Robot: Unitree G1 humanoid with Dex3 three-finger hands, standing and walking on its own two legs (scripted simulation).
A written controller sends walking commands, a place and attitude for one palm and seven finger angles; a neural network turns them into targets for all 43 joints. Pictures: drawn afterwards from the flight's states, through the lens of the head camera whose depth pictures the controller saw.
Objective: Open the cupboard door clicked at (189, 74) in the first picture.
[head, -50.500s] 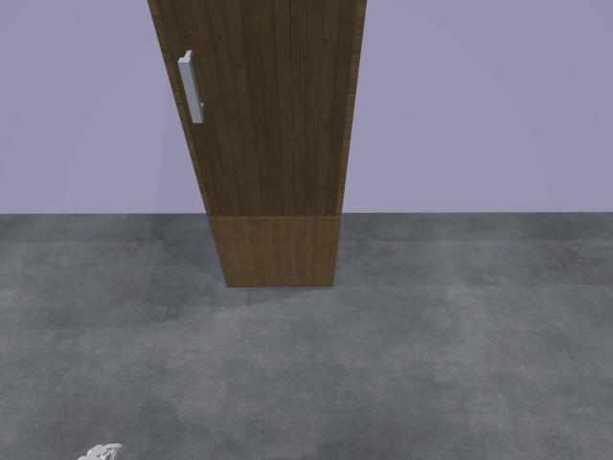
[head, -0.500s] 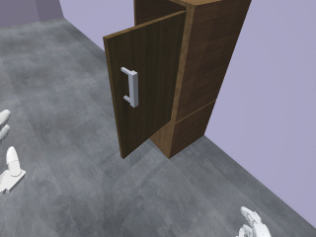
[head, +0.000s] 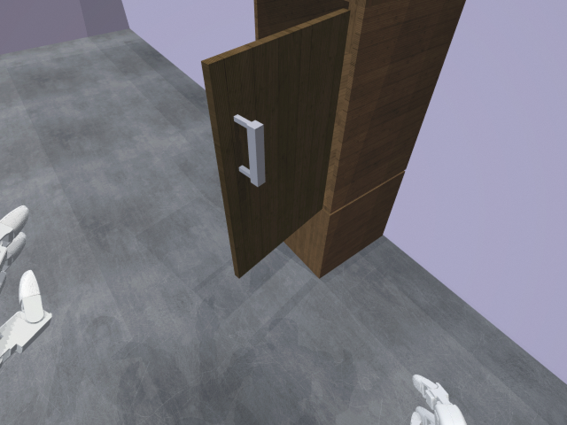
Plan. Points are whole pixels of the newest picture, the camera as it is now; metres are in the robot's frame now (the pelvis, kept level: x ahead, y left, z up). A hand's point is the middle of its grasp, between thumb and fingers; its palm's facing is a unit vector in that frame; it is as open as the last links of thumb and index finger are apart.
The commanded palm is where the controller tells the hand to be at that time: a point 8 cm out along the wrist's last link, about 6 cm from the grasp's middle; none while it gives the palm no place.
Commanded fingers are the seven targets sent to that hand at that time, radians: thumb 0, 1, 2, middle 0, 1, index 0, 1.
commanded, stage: let the arm hang, fingers relaxed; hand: left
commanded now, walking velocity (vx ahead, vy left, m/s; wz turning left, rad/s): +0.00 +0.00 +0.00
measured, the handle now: (249, 151) +0.57 +0.11 +0.09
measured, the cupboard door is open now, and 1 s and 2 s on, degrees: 100 100 100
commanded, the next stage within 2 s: look to check the result in 1.10 s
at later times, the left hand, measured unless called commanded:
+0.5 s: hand out of the picture -0.07 +0.16 -0.17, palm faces +0.07 -0.98 -0.20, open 7.2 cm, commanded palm none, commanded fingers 0.00 0.90 0.90 -0.20 -0.30 -0.20 -0.30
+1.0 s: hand out of the picture +0.02 +0.13 -0.17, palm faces +0.07 -0.98 -0.19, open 7.3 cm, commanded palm none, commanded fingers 0.00 0.90 0.90 -0.20 -0.30 -0.20 -0.30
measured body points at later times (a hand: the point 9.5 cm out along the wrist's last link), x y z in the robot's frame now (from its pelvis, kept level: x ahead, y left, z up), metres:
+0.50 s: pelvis +0.00 -0.02 +0.00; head +0.03 -0.01 +0.45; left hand -0.07 +0.21 -0.15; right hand +0.01 -0.27 -0.15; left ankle +0.07 +0.07 -0.74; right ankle -0.03 -0.10 -0.74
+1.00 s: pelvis +0.02 -0.03 +0.00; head +0.02 -0.04 +0.45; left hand +0.02 +0.18 -0.16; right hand +0.03 -0.25 -0.16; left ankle +0.07 +0.07 -0.74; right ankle -0.03 -0.11 -0.74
